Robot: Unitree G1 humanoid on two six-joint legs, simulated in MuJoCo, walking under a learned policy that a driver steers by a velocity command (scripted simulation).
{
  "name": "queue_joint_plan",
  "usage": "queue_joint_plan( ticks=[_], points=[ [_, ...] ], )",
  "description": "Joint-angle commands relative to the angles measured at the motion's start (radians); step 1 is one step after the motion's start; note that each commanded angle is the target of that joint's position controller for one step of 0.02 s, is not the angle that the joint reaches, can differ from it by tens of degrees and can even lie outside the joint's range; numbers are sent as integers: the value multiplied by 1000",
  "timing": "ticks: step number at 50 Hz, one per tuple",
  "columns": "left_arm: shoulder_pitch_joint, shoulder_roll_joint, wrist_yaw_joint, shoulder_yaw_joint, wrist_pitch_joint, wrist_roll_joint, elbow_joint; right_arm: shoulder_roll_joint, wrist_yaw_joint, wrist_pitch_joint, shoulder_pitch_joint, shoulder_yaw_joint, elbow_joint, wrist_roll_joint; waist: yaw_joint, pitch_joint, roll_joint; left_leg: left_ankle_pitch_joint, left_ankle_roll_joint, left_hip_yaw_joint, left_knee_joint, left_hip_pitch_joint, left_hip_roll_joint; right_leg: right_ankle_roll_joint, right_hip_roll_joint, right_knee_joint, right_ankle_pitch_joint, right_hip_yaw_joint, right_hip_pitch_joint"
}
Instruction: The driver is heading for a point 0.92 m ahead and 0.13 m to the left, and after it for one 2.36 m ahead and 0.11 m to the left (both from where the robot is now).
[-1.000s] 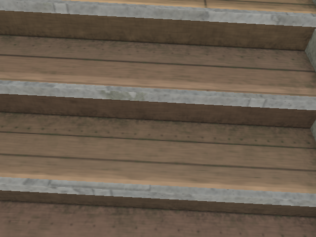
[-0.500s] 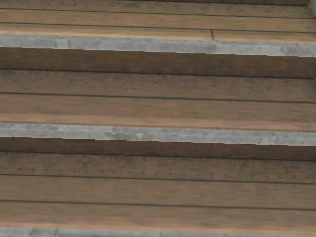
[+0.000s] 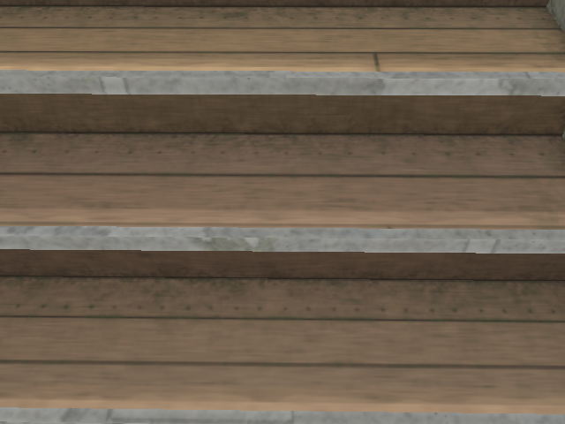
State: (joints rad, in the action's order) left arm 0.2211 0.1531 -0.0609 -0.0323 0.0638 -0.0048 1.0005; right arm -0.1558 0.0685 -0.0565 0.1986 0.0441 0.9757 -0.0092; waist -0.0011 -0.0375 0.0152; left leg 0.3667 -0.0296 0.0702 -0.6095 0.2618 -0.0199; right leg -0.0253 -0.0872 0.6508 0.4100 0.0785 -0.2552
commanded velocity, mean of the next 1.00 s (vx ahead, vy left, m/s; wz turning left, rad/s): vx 0.32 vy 0.00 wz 0.00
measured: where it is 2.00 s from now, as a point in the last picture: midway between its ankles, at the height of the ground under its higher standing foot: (277, 220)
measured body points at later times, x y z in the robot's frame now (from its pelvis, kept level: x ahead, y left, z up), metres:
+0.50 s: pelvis +0.06 +0.01 +0.01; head +0.05 +0.01 +0.46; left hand +0.06 +0.24 -0.15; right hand +0.00 -0.21 -0.15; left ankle -0.03 +0.10 -0.72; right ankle -0.06 -0.11 -0.55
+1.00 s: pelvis +0.23 -0.01 +0.16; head +0.22 -0.01 +0.61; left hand +0.15 +0.20 +0.00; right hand +0.38 -0.24 +0.04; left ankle +0.28 +0.15 -0.28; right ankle +0.22 -0.09 -0.56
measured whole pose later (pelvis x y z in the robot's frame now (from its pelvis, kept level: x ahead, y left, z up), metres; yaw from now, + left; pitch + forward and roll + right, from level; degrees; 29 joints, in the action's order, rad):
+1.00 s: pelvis +0.23 -0.01 +0.16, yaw +0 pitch +6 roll -1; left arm 0.47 0.15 -0.05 0.01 0.05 -0.10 1.19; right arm -0.20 0.09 -0.02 0.12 0.00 0.90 0.03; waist 0.02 -0.16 -0.03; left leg 0.09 -0.26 -0.15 -2.05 1.25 0.01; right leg 0.09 0.06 0.61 0.34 0.09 -0.38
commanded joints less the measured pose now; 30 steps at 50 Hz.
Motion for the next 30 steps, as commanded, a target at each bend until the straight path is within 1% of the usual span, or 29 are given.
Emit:
queue_joint_plan(
  ticks=[1,2,3,5,6,7,8,9,10,11,12,13,14,15,16,17,18,19,20,21,22,23,24,25,26,27,28,29,30],
  points=[
    [11,66,-6,-10,4,3,-35,-87,-3,-11,-8,14,-31,-3,0,12,6,-278,-36,-38,107,6,45,44,-5,-97,-248,-5,-8],
    [15,66,-5,-9,7,6,-35,-92,-3,-10,-14,16,-32,-5,0,15,15,-277,-34,-39,104,13,46,42,-3,-96,-257,-5,-6],
    [19,66,-5,-9,9,5,-32,-90,-4,-9,-9,15,-27,-6,-1,16,17,-273,-34,-39,105,17,46,43,-3,-97,-261,-5,-5],
    [46,63,-7,-8,9,4,-19,-71,-2,-6,0,10,-13,-5,-6,24,5,-249,-31,-36,111,19,48,47,-3,-109,-244,-9,-7],
    [49,63,-8,-8,8,3,-17,-65,-1,-5,8,8,-5,-5,-7,32,8,-239,-31,-37,114,25,47,48,-2,-112,-239,-9,-7],
    [75,67,-8,-12,4,-2,-6,-74,-2,-1,37,11,11,0,-8,39,12,-146,-37,-37,129,27,48,58,-2,-129,-147,-9,-6],
    [105,84,-1,-21,4,-14,-3,-94,-8,6,55,18,20,12,-7,68,9,1,-58,-47,148,47,50,80,-7,-149,-2,-18,-19],
    [120,107,8,-32,3,-30,0,-113,-16,11,60,27,22,26,-5,107,17,133,-88,-71,166,80,59,118,-25,-178,122,-52,-43],
    [121,120,19,-40,3,-42,-6,-117,-26,12,47,31,15,36,0,133,26,194,-121,-96,177,113,69,161,-52,-212,190,-100,-55],
    [122,122,29,-44,6,-49,-10,-106,-37,10,31,31,6,41,5,139,40,192,-147,-109,173,132,74,203,-79,-243,209,-147,-50],
    [126,104,32,-42,10,-45,-12,-94,-47,9,14,30,-4,45,8,128,47,141,-166,-108,160,137,73,237,-106,-272,181,-193,-27],
    [134,96,34,-41,13,-43,-11,-73,-55,8,19,27,-8,47,10,107,64,87,-171,-93,131,129,65,264,-131,-301,150,-230,2],
    [150,92,36,-41,13,-42,-5,-57,-62,9,35,25,-7,48,11,89,80,38,-162,-67,91,119,47,288,-164,-333,117,-272,34],
    [179,100,37,-42,8,-46,6,-47,-65,11,54,24,-5,50,12,86,100,-5,-150,-42,46,131,29,312,-203,-366,83,-320,73],
    [208,131,41,-49,-1,-48,19,-33,-69,10,95,21,3,56,10,86,127,-19,-137,-17,-9,128,21,341,-248,-400,70,-358,92],
    [193,135,44,-47,-11,-48,14,-27,-72,7,119,19,6,58,-5,101,115,-43,-141,-12,-17,94,24,348,-267,-415,30,-364,61],
    [140,141,44,-46,-21,-52,-4,-18,-75,1,148,15,6,58,-30,104,98,-62,-147,-17,12,23,28,333,-257,-405,-10,-329,18],
    [76,143,33,-45,-33,-62,-8,-24,-68,-6,185,15,23,53,-57,105,78,-143,-161,-26,77,-41,36,316,-220,-357,-105,-265,-18],
    [19,122,10,-38,-43,-72,-15,-45,-49,-32,260,22,58,52,-87,78,37,-311,-189,-46,110,-141,35,309,-143,-199,-402,-147,-75],
    [30,95,-15,-35,-51,-84,-8,-79,-41,-47,420,30,113,53,-118,-12,-112,-571,-275,-194,195,-337,110,249,-7,115,-543,0,-210],
    [67,42,-40,-21,-54,-96,15,-155,-41,-41,698,45,203,56,-177,-64,-272,-969,-438,-491,308,-608,302,164,107,524,-131,55,-511],
    [86,19,-26,-22,-32,-54,24,-152,-20,-23,806,29,240,63,-217,24,-303,-890,-492,-594,321,-635,426,178,151,1150,139,-88,-784],
    [1,-12,-15,-15,-20,-46,-11,-137,-11,-2,775,13,274,109,-207,98,-222,-679,-450,-612,308,-618,439,233,180,1607,168,-242,-1070],
    [-147,-4,-9,-15,-7,-45,-87,-50,-1,21,655,-22,271,146,-180,153,-112,-542,-382,-510,295,-600,435,305,172,1700,153,-264,-1305],
    [-202,11,-6,-10,-10,-44,-151,47,11,33,554,-66,262,147,-133,123,-40,-496,-342,-422,305,-520,424,363,140,1735,130,-251,-1368],
    [-225,-31,-5,17,-29,-52,-227,105,19,29,471,-99,265,141,-52,90,-28,-402,-283,-318,339,-343,373,399,90,1706,104,-220,-1294],
    [-223,-67,-5,42,-44,-52,-270,95,8,21,342,-107,229,135,24,72,-26,-248,-228,-209,406,-157,304,398,44,1598,101,-159,-1181],
    [-225,-77,-2,56,-54,-35,-298,57,-11,8,232,-100,189,143,72,86,-39,-123,-195,-133,491,27,240,386,6,1449,85,-107,-1069],
    [-265,-28,16,55,-59,-11,-330,2,-16,-12,173,-95,152,148,93,58,17,-59,-178,-91,575,211,196,358,-27,1170,-41,-50,-862]
  ],
)
Velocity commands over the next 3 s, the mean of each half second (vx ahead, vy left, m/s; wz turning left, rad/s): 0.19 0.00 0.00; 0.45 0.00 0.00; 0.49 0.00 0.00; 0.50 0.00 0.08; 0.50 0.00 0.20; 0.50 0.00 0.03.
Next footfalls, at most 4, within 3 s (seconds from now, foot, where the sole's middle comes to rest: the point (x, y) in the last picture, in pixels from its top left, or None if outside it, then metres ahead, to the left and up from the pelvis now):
0.72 right None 0.26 -0.09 -0.60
1.24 left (234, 363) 0.53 0.12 -0.44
1.78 right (340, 190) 0.82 -0.09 -0.28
2.36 left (223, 49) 1.09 0.16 -0.12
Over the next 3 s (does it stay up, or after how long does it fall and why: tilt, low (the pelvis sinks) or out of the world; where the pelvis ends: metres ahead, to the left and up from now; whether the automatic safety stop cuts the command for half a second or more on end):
stays up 1.26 0.06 0.71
